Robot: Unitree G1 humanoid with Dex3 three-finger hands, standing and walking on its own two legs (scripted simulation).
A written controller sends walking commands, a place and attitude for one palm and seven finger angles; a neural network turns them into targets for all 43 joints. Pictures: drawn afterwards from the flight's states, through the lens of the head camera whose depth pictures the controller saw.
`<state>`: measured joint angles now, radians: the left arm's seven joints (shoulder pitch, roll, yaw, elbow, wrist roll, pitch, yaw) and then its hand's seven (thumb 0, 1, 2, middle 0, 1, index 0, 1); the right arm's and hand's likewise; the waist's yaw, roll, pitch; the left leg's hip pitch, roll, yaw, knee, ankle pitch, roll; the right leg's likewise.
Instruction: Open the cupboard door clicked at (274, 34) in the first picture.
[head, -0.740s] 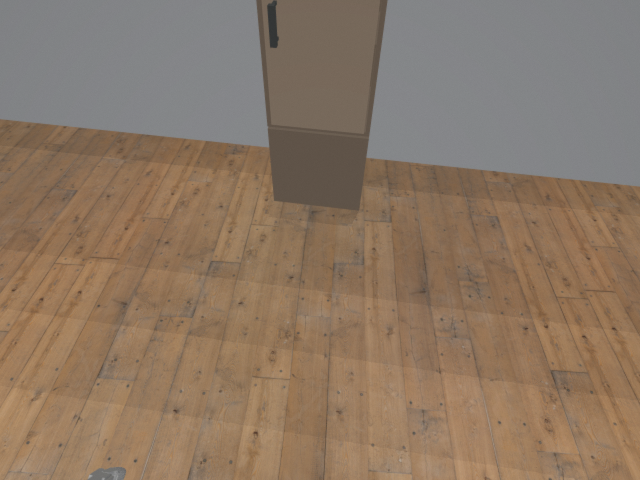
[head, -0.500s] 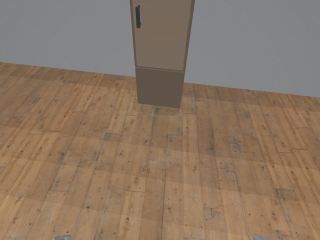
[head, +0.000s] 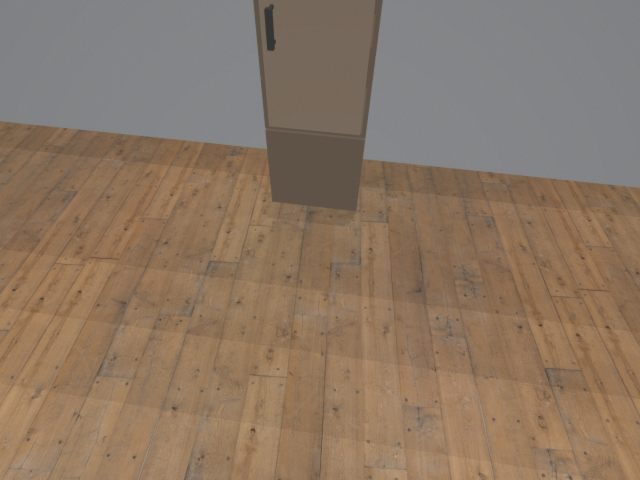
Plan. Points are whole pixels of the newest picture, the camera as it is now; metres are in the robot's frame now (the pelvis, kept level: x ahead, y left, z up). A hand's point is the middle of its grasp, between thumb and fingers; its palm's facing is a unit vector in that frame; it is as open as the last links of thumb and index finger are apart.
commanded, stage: stand and wait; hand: left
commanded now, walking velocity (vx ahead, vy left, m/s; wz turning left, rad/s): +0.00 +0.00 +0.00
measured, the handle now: (271, 27) +1.36 +0.24 +0.02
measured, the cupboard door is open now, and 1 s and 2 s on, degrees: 0 0 0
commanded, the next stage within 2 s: look at it before walking up in 0.14 s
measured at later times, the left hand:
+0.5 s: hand out of the picture +0.08 +0.25 -0.16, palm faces -0.02 -0.95 -0.32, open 7.4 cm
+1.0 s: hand out of the picture +0.05 +0.23 -0.17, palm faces +0.04 -0.96 -0.26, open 7.4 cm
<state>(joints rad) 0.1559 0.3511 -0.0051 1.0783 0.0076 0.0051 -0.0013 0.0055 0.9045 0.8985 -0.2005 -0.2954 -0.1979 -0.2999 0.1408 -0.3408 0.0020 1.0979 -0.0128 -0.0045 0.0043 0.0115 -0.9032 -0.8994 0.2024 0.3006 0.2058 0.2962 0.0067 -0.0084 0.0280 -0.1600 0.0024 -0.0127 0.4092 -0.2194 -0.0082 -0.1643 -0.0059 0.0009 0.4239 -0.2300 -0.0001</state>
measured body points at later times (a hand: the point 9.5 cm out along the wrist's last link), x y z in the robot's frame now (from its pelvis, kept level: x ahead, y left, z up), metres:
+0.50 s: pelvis +0.00 +0.00 +0.00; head +0.00 +0.01 +0.45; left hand +0.08 +0.29 -0.13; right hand +0.08 -0.29 -0.13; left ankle +0.00 +0.13 -0.74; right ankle +0.00 -0.12 -0.74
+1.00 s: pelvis +0.02 +0.01 -0.01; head +0.01 +0.02 +0.44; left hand +0.04 +0.28 -0.15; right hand +0.07 -0.26 -0.15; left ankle +0.00 +0.12 -0.74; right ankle +0.00 -0.12 -0.74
